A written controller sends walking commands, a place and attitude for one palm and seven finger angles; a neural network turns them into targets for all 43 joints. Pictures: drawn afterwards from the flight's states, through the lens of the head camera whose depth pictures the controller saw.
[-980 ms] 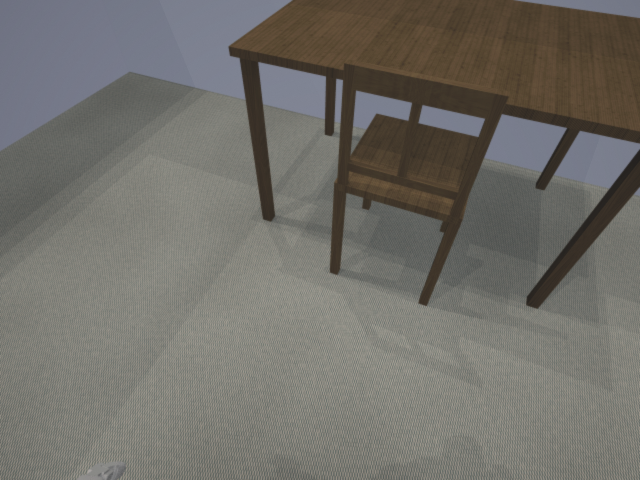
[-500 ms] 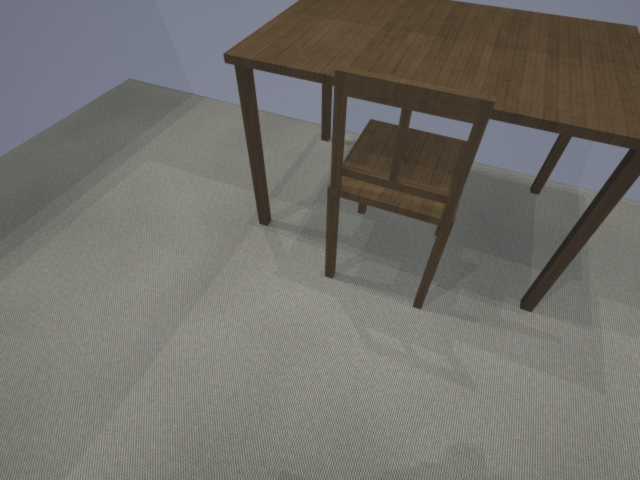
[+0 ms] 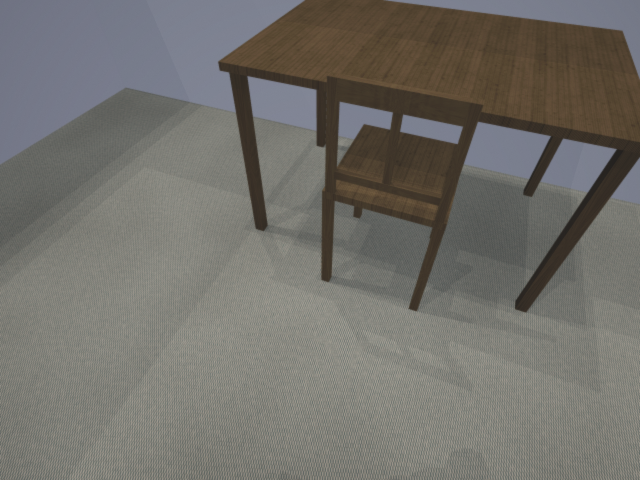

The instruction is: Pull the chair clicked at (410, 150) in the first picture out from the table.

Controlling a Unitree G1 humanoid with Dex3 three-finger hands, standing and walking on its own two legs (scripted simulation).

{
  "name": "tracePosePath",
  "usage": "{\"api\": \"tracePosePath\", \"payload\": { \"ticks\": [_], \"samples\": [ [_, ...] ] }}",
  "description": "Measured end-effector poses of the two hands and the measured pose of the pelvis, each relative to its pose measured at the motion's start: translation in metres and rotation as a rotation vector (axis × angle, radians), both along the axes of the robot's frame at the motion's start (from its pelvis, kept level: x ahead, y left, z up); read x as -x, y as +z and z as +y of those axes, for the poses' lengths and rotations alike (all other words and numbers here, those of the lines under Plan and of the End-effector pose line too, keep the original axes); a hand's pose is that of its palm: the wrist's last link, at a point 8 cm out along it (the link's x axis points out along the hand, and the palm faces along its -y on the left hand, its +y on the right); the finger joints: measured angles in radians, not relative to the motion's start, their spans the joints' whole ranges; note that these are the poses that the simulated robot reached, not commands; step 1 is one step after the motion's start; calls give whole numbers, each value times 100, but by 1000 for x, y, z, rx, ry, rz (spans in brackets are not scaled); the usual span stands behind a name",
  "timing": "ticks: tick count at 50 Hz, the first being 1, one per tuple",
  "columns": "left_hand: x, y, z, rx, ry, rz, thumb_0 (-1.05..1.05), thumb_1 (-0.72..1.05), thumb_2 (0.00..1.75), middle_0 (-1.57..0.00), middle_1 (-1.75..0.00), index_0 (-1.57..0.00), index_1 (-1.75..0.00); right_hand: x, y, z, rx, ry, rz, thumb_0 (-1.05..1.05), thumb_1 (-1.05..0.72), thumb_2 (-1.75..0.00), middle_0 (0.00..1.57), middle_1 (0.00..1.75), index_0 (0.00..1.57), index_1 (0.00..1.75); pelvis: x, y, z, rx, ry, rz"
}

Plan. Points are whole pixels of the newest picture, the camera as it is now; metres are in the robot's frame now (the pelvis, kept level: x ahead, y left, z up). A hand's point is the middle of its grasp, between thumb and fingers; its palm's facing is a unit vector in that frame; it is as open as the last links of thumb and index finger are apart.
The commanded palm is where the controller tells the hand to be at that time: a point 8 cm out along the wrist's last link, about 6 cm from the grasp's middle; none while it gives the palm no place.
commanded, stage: look at it before walking up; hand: left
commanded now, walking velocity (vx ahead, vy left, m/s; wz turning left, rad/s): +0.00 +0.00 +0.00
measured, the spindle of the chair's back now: (392, 149) +0.93 -0.14 -0.12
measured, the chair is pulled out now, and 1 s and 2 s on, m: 0.00 0.00 0.00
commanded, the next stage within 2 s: turn to face it in 0.46 s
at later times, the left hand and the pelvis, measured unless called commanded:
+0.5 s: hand out of the picture +0.07 +0.25 -0.15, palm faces -0.02 -0.94 -0.33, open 7.3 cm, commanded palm none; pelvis +0.00 +0.00 +0.00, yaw +0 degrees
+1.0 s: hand out of the picture +0.06 +0.20 -0.18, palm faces -0.11 -0.96 -0.24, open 7.3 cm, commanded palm none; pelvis -0.02 +0.01 -0.02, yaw -7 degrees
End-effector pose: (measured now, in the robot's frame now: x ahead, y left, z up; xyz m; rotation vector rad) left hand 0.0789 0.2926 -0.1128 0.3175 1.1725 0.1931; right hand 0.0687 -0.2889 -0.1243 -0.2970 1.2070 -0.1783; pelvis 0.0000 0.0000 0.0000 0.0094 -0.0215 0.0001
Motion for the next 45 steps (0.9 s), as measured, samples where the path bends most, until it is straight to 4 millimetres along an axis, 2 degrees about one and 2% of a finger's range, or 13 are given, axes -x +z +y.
{"api": "tracePosePath", "payload": {
  "ticks": [21, 36, 40, 45],
  "samples": [
    [13, -5, 4, 10, 15, 44, 0, 91, 90, -20, -30, -21, -30, 2, 3, 1, 14, -1, 18, 0, -91, -89, 20, 30, 21, 30, -1, 1, 4, 2, -1, 4],
    [10, -7, 6, 2, 8, 52, 0, 91, 90, -20, -30, -21, -30, -7, 3, 6, 11, -22, -25, 0, -91, -89, 20, 30, 21, 30, -1, -1, 6, 0, -39, 5],
    [10, -14, -5, 16, -16, 71, 0, 91, 90, -20, -30, -20, -30, 2, -3, 13, -9, -68, -49, 0, -91, -89, 20, 29, 21, 30, 3, -5, 5, -6, -76, 8],
    [13, -25, -27, 56, -56, 84, 0, 91, 90, -20, -30, -20, -30, 27, -17, 25, -52, -124, -32, 0, -91, -89, 20, 29, 21, 30, 9, -13, 3, -9, -109, 14]
  ]
}}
